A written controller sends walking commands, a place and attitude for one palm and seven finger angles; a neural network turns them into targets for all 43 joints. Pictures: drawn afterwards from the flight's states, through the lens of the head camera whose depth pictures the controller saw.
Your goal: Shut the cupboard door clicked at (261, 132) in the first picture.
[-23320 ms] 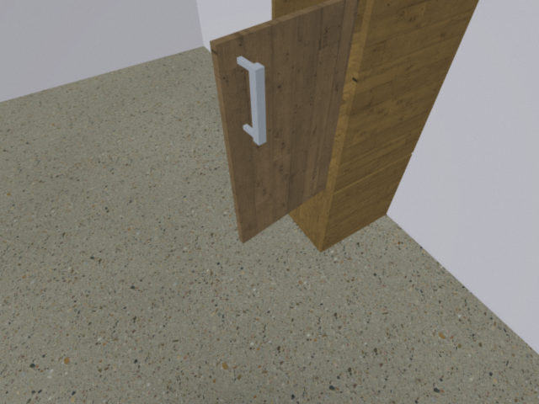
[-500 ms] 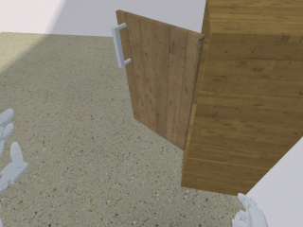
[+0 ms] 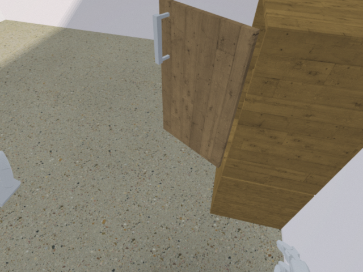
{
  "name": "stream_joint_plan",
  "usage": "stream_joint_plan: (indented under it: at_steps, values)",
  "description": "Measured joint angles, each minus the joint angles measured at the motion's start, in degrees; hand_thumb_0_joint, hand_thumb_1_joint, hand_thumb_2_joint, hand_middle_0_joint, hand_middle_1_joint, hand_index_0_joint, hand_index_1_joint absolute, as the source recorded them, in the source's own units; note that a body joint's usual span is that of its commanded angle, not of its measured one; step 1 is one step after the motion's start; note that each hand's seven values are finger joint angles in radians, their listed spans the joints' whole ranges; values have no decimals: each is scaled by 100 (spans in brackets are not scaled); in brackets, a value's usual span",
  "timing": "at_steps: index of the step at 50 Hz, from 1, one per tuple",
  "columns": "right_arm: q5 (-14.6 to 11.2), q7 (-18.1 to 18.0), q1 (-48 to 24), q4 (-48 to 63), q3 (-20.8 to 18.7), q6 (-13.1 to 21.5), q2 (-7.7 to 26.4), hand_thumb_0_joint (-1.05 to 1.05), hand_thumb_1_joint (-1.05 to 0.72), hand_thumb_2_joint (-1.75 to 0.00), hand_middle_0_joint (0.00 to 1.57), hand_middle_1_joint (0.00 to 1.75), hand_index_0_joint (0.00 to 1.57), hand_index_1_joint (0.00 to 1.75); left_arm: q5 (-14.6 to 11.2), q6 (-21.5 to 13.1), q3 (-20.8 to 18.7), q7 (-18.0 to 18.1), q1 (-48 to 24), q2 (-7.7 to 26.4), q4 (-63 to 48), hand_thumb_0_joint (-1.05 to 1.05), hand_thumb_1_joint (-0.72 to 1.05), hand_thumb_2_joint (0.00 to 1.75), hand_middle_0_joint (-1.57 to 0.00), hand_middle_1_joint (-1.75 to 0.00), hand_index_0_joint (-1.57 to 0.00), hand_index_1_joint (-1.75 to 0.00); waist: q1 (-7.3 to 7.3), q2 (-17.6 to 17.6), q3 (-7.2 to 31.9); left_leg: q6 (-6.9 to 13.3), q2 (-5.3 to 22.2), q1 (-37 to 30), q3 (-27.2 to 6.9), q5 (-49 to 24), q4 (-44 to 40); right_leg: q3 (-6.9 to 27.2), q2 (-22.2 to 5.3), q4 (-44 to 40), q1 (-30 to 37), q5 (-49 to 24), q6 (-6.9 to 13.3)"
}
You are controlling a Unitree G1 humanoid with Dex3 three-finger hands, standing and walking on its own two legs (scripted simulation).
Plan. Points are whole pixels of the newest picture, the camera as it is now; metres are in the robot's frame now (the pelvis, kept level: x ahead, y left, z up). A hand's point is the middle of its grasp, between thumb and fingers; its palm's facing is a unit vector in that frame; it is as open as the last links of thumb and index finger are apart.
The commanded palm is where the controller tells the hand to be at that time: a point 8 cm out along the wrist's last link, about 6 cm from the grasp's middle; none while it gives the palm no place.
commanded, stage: step back with the hand held close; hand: left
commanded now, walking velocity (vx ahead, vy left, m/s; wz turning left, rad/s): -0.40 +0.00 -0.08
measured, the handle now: (162, 39) +0.79 +0.12 +0.15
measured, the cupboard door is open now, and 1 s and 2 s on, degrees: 60 60 60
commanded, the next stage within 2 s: stop stepping back and stand still in 0.84 s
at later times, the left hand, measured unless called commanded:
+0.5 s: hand out of the picture +0.13 +0.27 +0.18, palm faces +0.46 -0.78 -0.42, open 7.4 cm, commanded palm +0.08 +0.29 +0.20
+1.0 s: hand out of the picture +0.07 +0.27 +0.18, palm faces +0.27 -0.87 -0.41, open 7.4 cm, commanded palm +0.01 +0.32 +0.20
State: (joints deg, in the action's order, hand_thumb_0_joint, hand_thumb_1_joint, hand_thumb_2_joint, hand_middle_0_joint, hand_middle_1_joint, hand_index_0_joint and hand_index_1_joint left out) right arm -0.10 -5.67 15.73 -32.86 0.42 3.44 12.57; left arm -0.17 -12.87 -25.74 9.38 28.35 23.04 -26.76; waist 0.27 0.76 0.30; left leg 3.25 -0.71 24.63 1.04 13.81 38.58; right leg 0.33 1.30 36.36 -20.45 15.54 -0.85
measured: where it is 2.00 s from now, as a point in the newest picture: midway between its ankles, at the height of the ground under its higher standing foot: outside the picture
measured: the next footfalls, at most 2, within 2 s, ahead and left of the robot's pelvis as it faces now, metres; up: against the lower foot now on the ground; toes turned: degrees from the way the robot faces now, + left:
right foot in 0.46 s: -0.12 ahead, -0.13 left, +0.00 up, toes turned +1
left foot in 0.80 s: +0.01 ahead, +0.10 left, +0.00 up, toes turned -4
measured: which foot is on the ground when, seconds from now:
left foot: down 0.00-0.68, up 0.70-0.78, down 0.80-1.00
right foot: down 0.00-0.26, up 0.28-0.44, down 0.46-0.82, up 0.84-1.00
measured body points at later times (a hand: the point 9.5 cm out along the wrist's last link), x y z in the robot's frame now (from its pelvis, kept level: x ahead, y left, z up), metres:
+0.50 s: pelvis -0.08 +0.00 +0.00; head -0.05 +0.02 +0.45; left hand +0.10 +0.31 +0.20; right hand +0.11 -0.23 -0.07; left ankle +0.07 +0.09 -0.72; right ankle -0.16 -0.13 -0.72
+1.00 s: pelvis -0.16 +0.04 +0.02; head -0.14 +0.07 +0.47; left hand +0.05 +0.32 +0.21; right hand -0.02 -0.21 -0.05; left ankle -0.03 +0.10 -0.72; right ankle -0.24 -0.09 -0.68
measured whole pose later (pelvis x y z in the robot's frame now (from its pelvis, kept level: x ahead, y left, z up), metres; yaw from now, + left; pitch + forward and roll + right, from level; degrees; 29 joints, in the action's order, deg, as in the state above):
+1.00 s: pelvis -0.16 +0.04 +0.02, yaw -7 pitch +2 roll -5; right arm 1.0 -3.8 11.4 -35.8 0.2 7.0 9.6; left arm -4.2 -11.6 -23.6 8.3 31.9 25.6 -31.9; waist 0.4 -0.1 0.2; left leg 3.1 2.9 23.9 1.5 -1.0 20.6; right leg 0.2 5.5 44.0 -17.6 29.1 -0.1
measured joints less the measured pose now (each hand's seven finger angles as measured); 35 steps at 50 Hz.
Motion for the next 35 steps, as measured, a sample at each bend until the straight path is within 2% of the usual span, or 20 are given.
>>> stream_joint_plan:
  at_steps: [5, 9, 11, 13, 15, 17, 20, 23, 24, 26, 29, 32, 34, 35]
  values:
    - [5, 113, -167, -142, -18, 88, -20, 2, -90, -90, 21, 30, 20, 30, -97, -113, -8, -2, 63, -22, -81, 1, 89, 90, -21, -31, -21, -30, -51, 31, -62, -113, 58, 137, 10, 109, 32, 29, 59, -58, -127, -170, 60]
    - [15, 150, -281, -222, -48, 37, 15, 2, -90, -90, 21, 30, 20, 30, -122, -145, 180, 20, 114, 24, -213, 1, 89, 90, -21, -31, -21, -30, -8, -28, -42, -214, 1, 237, 22, 240, -46, 30, -15, -199, -202, -343, 33]
    - [8, 131, -329, -217, -57, 2, 31, 2, -90, -90, 21, 30, 20, 30, -126, -163, 193, 29, 153, 107, -261, 1, 89, 90, -21, -31, -21, -30, 28, -42, -47, -165, 2, 264, 36, 13, -155, 18, -29, -268, -231, -429, 1]
    - [-8, 92, -361, -164, -58, -7, 35, 2, -90, -90, 21, 30, 20, 30, -119, -189, 115, 30, 204, 208, -272, 1, 89, 90, -21, -31, -21, -30, 51, -33, -67, -33, 46, 293, 70, -292, -242, 23, 6, -239, -292, -348, -7]
    - [-9, 48, -354, -105, -83, 47, 28, 2, -90, -90, 21, 30, 20, 30, -89, -204, 13, 0, 169, 282, -189, 1, 89, 90, -21, -31, -21, -30, 104, 73, -100, 72, 145, 341, 36, -514, -274, 57, 159, 151, -320, -34, -10]
    - [9, 37, -317, -126, -118, 120, -21, 2, -90, -90, 21, 30, 20, 30, -96, -197, -81, -42, 117, 334, -100, 1, 89, 90, -22, -31, -21, -30, 115, 153, -58, 71, 216, 397, -40, -681, -339, 60, 308, 610, -168, 232, 6]
    - [41, 87, -298, -192, -98, 212, -108, 2, -90, -90, 21, 30, 20, 30, -177, -198, -209, -57, 184, 275, -78, 1, 89, 90, -21, -31, -21, -30, -2, 146, 139, 12, 314, 533, -8, -826, -545, -4, 374, 554, 350, 652, 90]
    - [64, 155, -441, -237, -27, 326, -198, 2, -90, -90, 21, 30, 20, 30, -287, -223, -236, -20, 222, 164, -191, 1, 89, 90, -21, -31, -21, -30, -218, -73, 241, -44, 324, 737, 244, -1082, -787, 102, 192, -475, 972, 827, 211]
    - [80, 168, -566, -277, -8, 349, -203, 2, -90, -90, 21, 30, 20, 30, -297, -253, -183, -12, 155, 80, -202, 1, 89, 90, -21, -30, -21, -30, -306, -82, 189, -66, 391, 798, 332, -1158, -837, 172, 195, -686, 967, 989, 132]
    - [92, 156, -784, -412, -10, 362, -203, 2, -90, -90, 21, 30, 20, 30, -280, -233, 68, -7, -69, -79, -190, 1, 89, 90, -21, -30, -21, -30, -332, 38, -35, -115, 513, 685, 343, -1363, -1052, 194, 307, -708, 933, 681, 75]
    - [16, 113, -854, -444, -3, 299, -274, 2, -90, -90, 21, 30, 20, 30, -281, -170, 339, -99, -271, 2, -286, 1, 89, 90, -21, -30, -21, -30, -214, 24, -161, -90, 539, 503, 337, -1556, -1227, 180, 345, -589, 971, 531, 62]
    - [16, 95, -772, -318, 10, 184, -326, 2, -90, -90, 21, 30, 20, 30, -338, -178, 275, -206, -97, 265, -340, 1, 89, 90, -21, -31, -21, -30, 54, 7, -37, -133, 537, 500, 288, -1493, -1190, 135, 361, -502, 964, 576, 101]
    - [25, 93, -641, -234, -3, 118, -315, 2, -90, -90, 21, 30, 20, 30, -364, -203, 163, -226, 130, 433, -333, 1, 89, 90, -21, -31, -21, -30, 184, -28, 102, -300, 460, 621, 226, -873, -935, 120, 306, -497, 936, 575, 143]
    - [35, 93, -552, -225, -16, 102, -282, 2, -90, -90, 21, 30, 20, 30, -365, -200, 115, -217, 266, 493, -340, 1, 89, 90, -22, -31, -21, -30, 187, -61, 180, -423, 385, 677, 167, -433, -665, 157, 260, -497, 928, 562, 139]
